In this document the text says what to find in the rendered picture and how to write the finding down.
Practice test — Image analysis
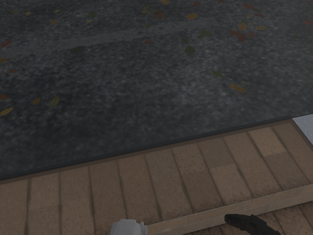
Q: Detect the left robot thigh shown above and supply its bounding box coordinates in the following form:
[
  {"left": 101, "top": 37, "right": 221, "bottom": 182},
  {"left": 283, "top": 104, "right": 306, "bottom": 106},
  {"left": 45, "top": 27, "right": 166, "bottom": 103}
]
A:
[{"left": 110, "top": 218, "right": 148, "bottom": 235}]

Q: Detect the robot right hand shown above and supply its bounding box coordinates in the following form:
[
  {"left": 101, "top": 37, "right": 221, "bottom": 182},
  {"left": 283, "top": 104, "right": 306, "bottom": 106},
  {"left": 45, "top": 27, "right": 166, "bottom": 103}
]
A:
[{"left": 224, "top": 213, "right": 281, "bottom": 235}]

